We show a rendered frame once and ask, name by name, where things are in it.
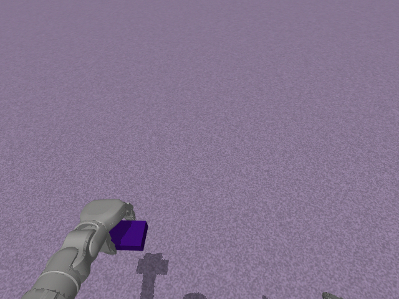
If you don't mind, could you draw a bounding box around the left robot hand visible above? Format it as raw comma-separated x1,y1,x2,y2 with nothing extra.
80,199,136,255

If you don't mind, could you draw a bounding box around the small box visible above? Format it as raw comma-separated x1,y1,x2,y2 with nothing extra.
109,221,148,251

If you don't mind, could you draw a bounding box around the left robot arm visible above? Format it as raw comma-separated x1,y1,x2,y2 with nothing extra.
21,220,107,299

